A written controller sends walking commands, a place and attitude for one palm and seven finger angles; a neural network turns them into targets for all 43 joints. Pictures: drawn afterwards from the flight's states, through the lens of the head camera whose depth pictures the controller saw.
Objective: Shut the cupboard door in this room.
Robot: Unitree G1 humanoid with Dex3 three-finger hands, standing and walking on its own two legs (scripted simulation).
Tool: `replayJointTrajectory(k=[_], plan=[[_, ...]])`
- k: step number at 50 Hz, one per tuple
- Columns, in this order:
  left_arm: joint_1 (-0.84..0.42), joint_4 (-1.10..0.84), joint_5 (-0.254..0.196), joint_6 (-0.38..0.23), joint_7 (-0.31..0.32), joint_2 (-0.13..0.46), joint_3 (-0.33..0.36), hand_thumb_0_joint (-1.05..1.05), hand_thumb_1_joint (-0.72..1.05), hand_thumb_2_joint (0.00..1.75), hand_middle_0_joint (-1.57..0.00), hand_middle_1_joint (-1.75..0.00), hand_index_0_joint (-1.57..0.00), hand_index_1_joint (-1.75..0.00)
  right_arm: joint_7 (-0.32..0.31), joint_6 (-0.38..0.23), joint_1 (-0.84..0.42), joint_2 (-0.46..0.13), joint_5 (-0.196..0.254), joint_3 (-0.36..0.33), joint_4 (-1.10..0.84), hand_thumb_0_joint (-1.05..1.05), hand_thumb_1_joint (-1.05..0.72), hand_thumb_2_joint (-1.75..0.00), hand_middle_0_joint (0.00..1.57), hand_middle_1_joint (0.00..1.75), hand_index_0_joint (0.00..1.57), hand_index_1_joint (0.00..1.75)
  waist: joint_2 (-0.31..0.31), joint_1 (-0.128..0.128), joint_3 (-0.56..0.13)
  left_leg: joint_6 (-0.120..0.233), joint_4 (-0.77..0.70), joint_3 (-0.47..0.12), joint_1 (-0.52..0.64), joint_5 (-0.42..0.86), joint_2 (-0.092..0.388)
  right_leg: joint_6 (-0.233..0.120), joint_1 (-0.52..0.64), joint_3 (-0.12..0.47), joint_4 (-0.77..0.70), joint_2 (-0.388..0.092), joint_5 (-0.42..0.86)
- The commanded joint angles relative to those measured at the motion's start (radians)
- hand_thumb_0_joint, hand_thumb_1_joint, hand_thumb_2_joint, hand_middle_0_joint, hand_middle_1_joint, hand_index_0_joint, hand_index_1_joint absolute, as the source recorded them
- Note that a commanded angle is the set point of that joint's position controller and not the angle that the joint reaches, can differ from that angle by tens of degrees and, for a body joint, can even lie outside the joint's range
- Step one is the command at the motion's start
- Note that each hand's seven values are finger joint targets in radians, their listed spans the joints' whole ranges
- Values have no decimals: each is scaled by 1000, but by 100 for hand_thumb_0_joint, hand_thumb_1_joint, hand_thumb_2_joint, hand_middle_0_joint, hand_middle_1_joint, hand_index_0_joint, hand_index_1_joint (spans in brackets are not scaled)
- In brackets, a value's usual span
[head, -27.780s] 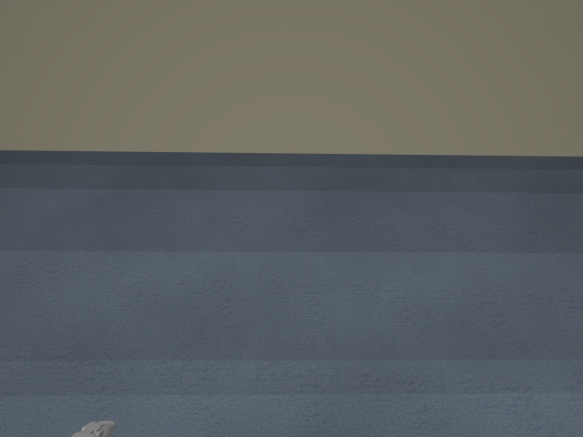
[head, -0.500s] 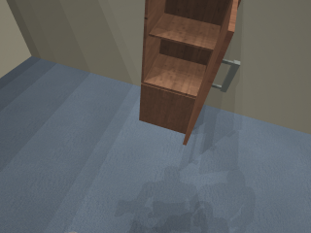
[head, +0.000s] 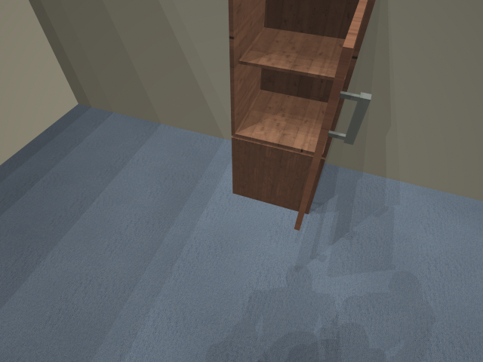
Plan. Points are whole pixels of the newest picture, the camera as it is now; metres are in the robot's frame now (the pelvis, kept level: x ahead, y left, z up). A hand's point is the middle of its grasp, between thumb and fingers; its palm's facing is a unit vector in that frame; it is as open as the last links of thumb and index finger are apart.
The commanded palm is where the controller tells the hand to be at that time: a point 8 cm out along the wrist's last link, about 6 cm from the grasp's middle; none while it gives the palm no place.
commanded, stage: turn or walk to find it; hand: left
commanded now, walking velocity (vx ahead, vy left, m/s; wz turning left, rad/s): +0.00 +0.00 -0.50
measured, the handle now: (347, 117) +0.60 -0.20 +0.08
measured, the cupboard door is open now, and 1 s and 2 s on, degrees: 88 88 88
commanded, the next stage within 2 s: stand and wait in 0.16 s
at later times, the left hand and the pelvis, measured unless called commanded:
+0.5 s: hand out of the picture +0.05 +0.18 -0.18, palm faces -0.06 -0.98 -0.20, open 7.4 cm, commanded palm none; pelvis -0.01 +0.00 +0.00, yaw -5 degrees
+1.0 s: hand out of the picture +0.02 +0.20 -0.18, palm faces -0.07 -0.97 -0.21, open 7.4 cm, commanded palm none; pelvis -0.01 +0.01 +0.00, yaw -4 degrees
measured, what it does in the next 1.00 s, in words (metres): stands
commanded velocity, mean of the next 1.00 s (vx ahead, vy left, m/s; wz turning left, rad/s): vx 0.00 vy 0.00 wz -0.07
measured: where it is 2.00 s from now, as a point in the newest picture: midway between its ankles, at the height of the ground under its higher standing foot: outside the picture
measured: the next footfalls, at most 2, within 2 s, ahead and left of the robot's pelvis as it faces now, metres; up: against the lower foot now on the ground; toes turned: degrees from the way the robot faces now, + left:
none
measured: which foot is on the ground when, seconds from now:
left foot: down 0.00-1.00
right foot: down 0.00-1.00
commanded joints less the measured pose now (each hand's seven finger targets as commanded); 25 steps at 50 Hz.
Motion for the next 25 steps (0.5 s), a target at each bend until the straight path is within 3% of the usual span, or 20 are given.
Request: replayJointTrajectory(k=[1,7,9,11,14,15,18,22,25], plan=[[43,-33,-2,-12,2,116,27,0,90,90,-20,-30,-20,-30,-15,-2,55,-103,2,-26,-23,0,-90,-90,20,30,20,30,-14,-8,41,5,-4,-35,22,199,116,-20,-68,130,-84,-120,276],[21,-67,3,10,-9,151,63,0,90,90,-20,-30,-20,-30,-21,19,13,-112,-4,-49,-71,0,-90,-90,20,30,20,30,-68,-13,61,-15,104,37,-34,50,108,-63,-138,240,-77,-149,237],[21,-74,5,12,-12,155,69,0,90,90,-20,-30,-20,-30,-21,19,-4,-105,-5,-51,-85,0,-90,-90,20,30,20,30,-61,-10,54,-18,133,47,-39,31,102,-80,-152,273,-80,-163,248],[12,-77,5,9,-10,147,67,0,90,90,-20,-30,-20,-30,-20,13,4,-101,-4,-47,-83,0,-90,-90,20,30,20,30,-52,-15,26,-15,119,35,-18,50,108,-77,-147,258,-64,-150,253],[0,-82,4,7,-12,125,63,0,90,90,-20,-30,-20,-30,-22,-3,8,-118,-6,-45,-79,0,-90,-90,20,30,20,30,45,-12,3,15,39,-27,21,132,160,-38,-149,186,5,-79,252],[7,-82,3,7,-12,115,60,0,90,90,-20,-30,-20,-30,-22,-7,4,-129,-6,-45,-78,0,-90,-90,20,30,20,30,84,-2,-14,34,8,-59,26,161,186,-23,-137,152,33,-57,246],[22,-74,4,7,-12,100,47,0,90,90,-20,-30,-20,-30,-21,-13,-19,-147,-5,-45,-82,0,-90,-90,20,30,20,30,106,20,-8,65,-59,-104,-8,148,217,1,-101,103,57,-38,171],[12,-68,5,-2,-10,120,38,0,90,90,-20,-30,-20,-30,-14,-13,-17,-127,-3,-40,-75,0,-90,-90,20,30,20,30,21,15,13,29,-42,-51,-26,92,159,-10,-82,144,-13,-73,220],[-3,-72,2,-11,-7,136,34,0,90,90,-20,-30,-20,-30,-11,-14,9,-116,-2,-36,-63,0,-90,-90,20,30,20,30,-26,3,5,13,-25,-25,8,133,135,-19,-81,167,-40,-96,272]])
